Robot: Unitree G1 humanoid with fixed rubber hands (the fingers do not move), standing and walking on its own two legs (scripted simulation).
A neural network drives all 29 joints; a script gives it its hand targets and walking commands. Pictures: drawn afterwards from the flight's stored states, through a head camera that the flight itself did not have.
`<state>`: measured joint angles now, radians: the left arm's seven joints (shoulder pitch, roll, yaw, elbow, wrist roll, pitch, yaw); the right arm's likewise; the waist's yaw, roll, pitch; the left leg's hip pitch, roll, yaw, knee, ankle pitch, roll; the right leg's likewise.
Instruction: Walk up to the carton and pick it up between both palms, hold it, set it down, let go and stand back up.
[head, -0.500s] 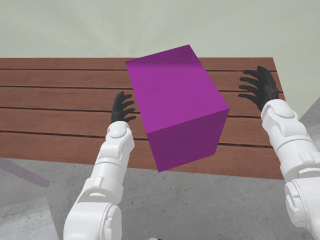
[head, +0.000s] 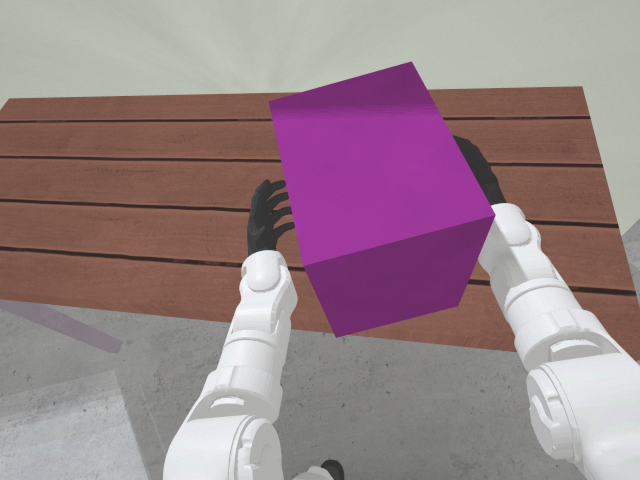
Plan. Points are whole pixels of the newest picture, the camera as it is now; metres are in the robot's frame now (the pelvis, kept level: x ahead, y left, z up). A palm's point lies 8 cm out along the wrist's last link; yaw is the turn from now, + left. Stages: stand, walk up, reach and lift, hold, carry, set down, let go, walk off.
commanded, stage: reach and lift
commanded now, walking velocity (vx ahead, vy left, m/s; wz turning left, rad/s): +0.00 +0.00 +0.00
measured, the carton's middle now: (370, 211) +0.45 +0.08 +0.02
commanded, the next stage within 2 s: none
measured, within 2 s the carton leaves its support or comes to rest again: leaves its support in 1.74 s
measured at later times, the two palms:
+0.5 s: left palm (266, 248) +0.37 +0.20 +0.03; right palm (484, 201) +0.48 -0.05 +0.04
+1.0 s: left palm (266, 249) +0.37 +0.20 +0.03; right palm (484, 202) +0.48 -0.05 +0.04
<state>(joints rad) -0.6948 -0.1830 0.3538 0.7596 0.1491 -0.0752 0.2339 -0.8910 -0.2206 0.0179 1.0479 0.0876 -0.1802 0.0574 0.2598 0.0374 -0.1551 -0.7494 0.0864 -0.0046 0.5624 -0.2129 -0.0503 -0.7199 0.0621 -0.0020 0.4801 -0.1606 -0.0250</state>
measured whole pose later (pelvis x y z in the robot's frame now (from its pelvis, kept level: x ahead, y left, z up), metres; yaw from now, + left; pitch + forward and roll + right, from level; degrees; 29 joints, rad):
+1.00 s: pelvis +0.00 +0.00 +0.00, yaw +0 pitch +23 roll -2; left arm -0.69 -0.23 0.42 0.77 0.23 -0.10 0.27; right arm -0.90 -0.18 -0.10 1.16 -0.08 -0.29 0.03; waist 0.26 0.03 -0.18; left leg -0.75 0.10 0.00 0.56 -0.21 -0.05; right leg -0.71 0.07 0.00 0.46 -0.15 -0.03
